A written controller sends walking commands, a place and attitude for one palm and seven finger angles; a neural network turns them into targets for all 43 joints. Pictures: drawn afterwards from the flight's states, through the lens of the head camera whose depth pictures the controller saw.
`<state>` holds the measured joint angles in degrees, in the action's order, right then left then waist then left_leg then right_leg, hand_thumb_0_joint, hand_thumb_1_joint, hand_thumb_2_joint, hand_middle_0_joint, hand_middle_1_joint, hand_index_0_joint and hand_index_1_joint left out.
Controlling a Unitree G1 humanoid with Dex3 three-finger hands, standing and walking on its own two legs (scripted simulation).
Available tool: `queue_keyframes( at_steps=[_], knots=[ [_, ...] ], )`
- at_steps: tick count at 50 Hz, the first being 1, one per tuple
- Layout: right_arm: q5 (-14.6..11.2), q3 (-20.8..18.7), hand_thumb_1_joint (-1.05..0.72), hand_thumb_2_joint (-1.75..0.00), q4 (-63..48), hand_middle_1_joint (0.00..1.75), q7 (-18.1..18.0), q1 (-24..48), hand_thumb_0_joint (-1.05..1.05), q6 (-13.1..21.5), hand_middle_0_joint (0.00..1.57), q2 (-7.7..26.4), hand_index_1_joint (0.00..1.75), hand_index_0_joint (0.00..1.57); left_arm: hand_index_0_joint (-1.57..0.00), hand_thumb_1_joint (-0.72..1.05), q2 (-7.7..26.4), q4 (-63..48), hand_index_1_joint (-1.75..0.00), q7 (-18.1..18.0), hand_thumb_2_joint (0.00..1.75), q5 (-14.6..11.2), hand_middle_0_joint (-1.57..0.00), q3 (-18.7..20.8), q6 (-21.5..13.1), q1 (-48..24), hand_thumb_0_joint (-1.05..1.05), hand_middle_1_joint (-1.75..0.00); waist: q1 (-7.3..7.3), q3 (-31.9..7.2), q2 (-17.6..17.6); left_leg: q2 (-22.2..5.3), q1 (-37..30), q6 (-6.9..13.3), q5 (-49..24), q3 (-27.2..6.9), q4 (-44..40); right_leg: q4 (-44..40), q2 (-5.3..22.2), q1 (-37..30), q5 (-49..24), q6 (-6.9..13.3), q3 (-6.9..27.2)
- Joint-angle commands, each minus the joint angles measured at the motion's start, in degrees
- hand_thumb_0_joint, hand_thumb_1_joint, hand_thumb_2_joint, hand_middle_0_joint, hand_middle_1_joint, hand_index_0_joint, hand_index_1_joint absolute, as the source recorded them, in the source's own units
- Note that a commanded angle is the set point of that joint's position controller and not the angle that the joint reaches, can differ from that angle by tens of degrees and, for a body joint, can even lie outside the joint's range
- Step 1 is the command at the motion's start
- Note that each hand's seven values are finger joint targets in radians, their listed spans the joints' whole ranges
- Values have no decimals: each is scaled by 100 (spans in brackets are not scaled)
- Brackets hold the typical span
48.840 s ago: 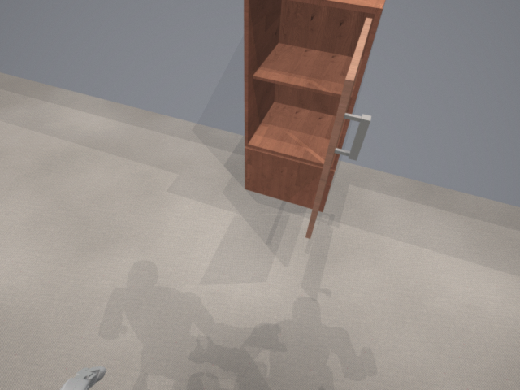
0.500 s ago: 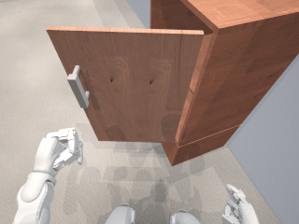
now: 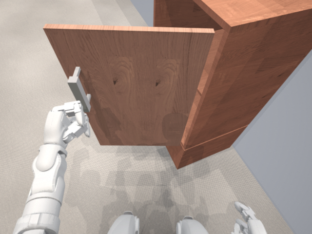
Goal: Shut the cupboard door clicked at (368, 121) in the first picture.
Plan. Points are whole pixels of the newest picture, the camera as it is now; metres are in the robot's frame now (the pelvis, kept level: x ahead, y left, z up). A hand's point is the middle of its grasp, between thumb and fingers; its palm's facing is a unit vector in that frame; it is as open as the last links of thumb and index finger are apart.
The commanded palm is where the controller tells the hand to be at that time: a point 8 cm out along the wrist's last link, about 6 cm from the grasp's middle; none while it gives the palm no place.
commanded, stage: bring the fist close to the handle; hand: left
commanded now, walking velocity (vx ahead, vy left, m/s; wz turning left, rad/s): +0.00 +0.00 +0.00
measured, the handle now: (82, 90) +0.48 +0.23 +0.05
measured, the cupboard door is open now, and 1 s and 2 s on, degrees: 67 66 49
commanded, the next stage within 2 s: push the door shut along its arc in 0.52 s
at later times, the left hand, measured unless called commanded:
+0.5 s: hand (89, 118) +0.39 +0.19 +0.05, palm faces +0.06 -1.00 -0.01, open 3.1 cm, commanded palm +0.36 +0.24 +0.06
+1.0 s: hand (92, 107) +0.42 +0.19 +0.06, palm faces -0.05 -1.00 -0.04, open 3.1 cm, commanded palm +0.41 +0.24 +0.06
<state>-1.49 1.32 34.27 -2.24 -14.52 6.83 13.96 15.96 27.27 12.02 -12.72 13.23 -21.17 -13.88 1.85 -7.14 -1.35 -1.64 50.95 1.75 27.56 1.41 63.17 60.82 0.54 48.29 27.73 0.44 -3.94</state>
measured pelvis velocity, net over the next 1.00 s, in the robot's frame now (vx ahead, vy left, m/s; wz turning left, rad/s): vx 0.00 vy -0.01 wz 0.00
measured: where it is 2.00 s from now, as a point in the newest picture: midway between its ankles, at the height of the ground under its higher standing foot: outside the picture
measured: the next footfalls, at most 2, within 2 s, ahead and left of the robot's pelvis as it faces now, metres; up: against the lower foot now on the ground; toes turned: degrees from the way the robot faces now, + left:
none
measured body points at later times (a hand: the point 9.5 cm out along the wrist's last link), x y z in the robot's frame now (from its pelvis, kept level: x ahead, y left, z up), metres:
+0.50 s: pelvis +0.00 +0.00 +0.00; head +0.09 +0.00 +0.45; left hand +0.38 +0.25 +0.05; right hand +0.10 -0.26 -0.10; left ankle +0.03 +0.10 -0.66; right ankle +0.02 -0.12 -0.66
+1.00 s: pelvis +0.00 -0.01 +0.00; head +0.09 +0.00 +0.44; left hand +0.42 +0.24 +0.06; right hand +0.10 -0.27 -0.11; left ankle +0.03 +0.10 -0.66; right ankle +0.02 -0.12 -0.66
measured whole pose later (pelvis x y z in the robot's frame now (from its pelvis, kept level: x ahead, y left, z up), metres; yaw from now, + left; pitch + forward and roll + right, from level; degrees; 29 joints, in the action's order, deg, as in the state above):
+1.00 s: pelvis +0.00 -0.01 +0.00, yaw +0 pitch +17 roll -2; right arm -2.0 1.0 35.8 -2.2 -16.4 2.8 15.1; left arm 22.3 52.5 19.6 -11.1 17.2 -24.0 -33.2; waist 4.0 -6.8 -1.4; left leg -2.2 54.1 1.0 27.2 0.8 63.9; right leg 61.8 -0.1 51.5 27.6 1.3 -4.4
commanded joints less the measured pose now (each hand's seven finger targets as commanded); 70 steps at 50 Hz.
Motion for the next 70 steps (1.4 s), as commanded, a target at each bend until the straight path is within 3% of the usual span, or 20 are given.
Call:
queue_keyframes(
  at_steps=[1,3,6,8,11,16,17,18,23,25,30,37,39,45,50,54,61,64,65,70],
  knots=[
    [-39,-371,-90,-90,-737,30,-68,-258,0,51,20,936,30,20,-130,90,1084,-346,-150,106,90,-118,-130,527,-52,-1280,0,-150,-31,-1692,157,107,-1128,-108,-1417,-340,-1136,-861,-142,-1050,-1484,97,165],
    [-41,-368,-90,-90,-712,30,-96,-277,0,8,20,953,30,20,-130,90,1295,-265,-150,102,90,-160,-130,714,-138,-1759,0,-150,25,-1642,234,101,-1053,-84,-1332,-327,-1081,-884,-146,-1023,-1421,87,206],
    [-21,-352,-90,-90,-599,30,-99,-284,0,30,20,902,30,20,-130,90,1225,-317,-150,92,90,-122,-130,587,-492,-2609,0,-150,117,-1757,-168,97,-1233,-104,-1356,-355,-999,-796,-149,-800,-1390,116,221],
    [8,-391,-90,-90,-549,30,-83,-365,0,64,20,932,30,20,-130,90,1323,-358,-150,91,90,-46,-130,607,-710,-2700,0,-150,104,-2018,-380,67,-1492,-125,-1548,-413,-937,-698,-179,-672,-1432,144,197],
    [21,-426,-90,-90,-466,30,-32,-432,0,72,20,949,30,20,-130,90,1049,-248,-150,170,90,21,-130,283,-797,-2644,0,-150,144,-2202,-646,37,-1866,-170,-1725,-487,-947,-681,-172,-425,-1427,155,147],
    [-30,-450,-90,-90,-534,30,-19,-494,0,-81,20,995,30,20,-130,90,1203,221,-150,191,90,-51,-130,523,-454,-2241,0,-150,74,-2011,-16,71,-1409,-103,-1552,-410,-1068,-826,-167,-815,-1514,111,167],
    [-33,-439,-90,-90,-567,30,-19,-478,0,-101,20,978,30,20,-130,90,1147,163,-150,170,90,-66,-130,486,-418,-2268,0,-150,65,-2021,-117,93,-1389,-99,-1551,-374,-1084,-833,-154,-871,-1538,104,172],
    [-20,-430,-90,-90,-590,30,-30,-490,0,-124,20,993,30,20,-130,90,1391,192,-150,112,90,-92,-130,745,-403,-2191,0,-150,-10,-2006,10,99,-1295,-91,-1580,-376,-1093,-829,-167,-1006,-1580,115,169],
    [18,-423,-90,-90,-588,30,-21,-447,0,-135,20,916,30,20,-130,90,1489,-261,-150,-114,90,4,-130,815,-776,-2537,0,-150,22,-2155,-176,96,-1377,-80,-1617,-307,-1025,-774,-177,-1052,-1650,105,247],
    [28,-429,-90,-90,-592,30,16,-415,0,-121,20,879,30,20,-130,90,1173,-380,-150,-107,90,59,-130,523,-910,-2439,0,-150,67,-2214,-418,81,-1607,-95,-1754,-306,-1021,-747,-181,-908,-1728,109,228],
    [-14,-424,-90,-90,-530,30,10,-453,0,-174,20,931,30,20,-130,90,1073,250,-150,124,90,40,-130,378,-722,-2327,0,-150,180,-1772,-105,105,-1208,-63,-1283,-272,-1048,-894,-172,-878,-1460,83,263],
    [-29,-392,-90,-90,-424,30,-95,-451,0,-151,20,949,30,20,-130,90,1378,308,-150,334,90,8,-130,420,-770,-3664,0,-150,302,-2017,-280,108,-1389,-54,-1256,-376,-909,-835,-145,-703,-1391,102,310],
    [-15,-381,-90,-90,-363,30,-130,-469,0,-138,20,966,30,20,-130,90,1692,494,-150,366,90,12,-130,652,-871,-3900,0,-150,291,-2155,-203,107,-1304,-39,-1315,-382,-817,-776,-142,-780,-1472,100,359],
    [-26,-378,-90,-90,-343,30,-65,-600,0,-214,20,988,30,20,-130,90,1766,1328,-150,720,90,79,-130,667,-678,-3525,0,-150,181,-2316,-444,114,-1280,-69,-1708,-354,-754,-666,-136,-809,-1836,124,342],
    [-65,-363,-90,-90,-326,30,-84,-660,0,-277,20,1040,30,20,-130,90,1807,1641,-150,913,90,17,-130,527,-574,-4609,0,-150,491,-1936,-92,96,-952,7,-1163,-390,-701,-775,-155,-514,-1350,88,367],
    [-53,-372,-90,-90,-259,30,-95,-762,0,-271,20,1074,30,20,-130,90,2011,1802,-150,1065,90,25,-130,633,-686,-4885,0,-150,467,-2372,-295,100,-1041,15,-1345,-419,-561,-642,-151,-476,-1463,116,402],
    [-54,-371,-90,-90,-93,30,-85,-953,0,-302,20,1169,30,20,-130,90,2216,2214,-150,1224,90,160,-130,536,-626,-5616,0,-150,663,-2354,-541,44,-1187,3,-1221,-575,-499,-590,-198,150,-1088,143,325],
    [-35,-396,-90,-90,-52,30,-74,-1056,0,-297,20,1214,30,20,-130,90,2302,2169,-150,1269,90,180,-130,572,-621,-5831,0,-150,677,-2714,-704,20,-1472,-12,-1498,-632,-450,-519,-213,262,-1210,158,284],
    [-45,-381,-90,-90,-68,30,-59,-1051,0,-304,20,1190,30,20,-130,90,2157,2279,-150,1301,90,176,-130,445,-571,-5793,0,-150,712,-2648,-690,32,-1437,-6,-1454,-620,-442,-541,-221,297,-1173,150,278],
    [-32,-357,-90,-90,-34,30,-61,-1175,0,-313,20,1244,30,20,-130,90,2459,2554,-150,1319,90,248,-130,597,-491,-6249,0,-150,822,-2595,-584,14,-1223,19,-1287,-668,-407,-521,-244,413,-993,142,263]
  ],
)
